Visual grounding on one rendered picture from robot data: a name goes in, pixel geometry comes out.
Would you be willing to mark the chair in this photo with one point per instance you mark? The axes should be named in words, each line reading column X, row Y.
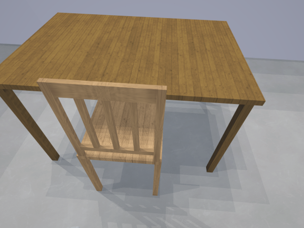
column 126, row 125

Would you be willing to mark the table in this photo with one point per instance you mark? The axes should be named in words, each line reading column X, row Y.
column 198, row 60

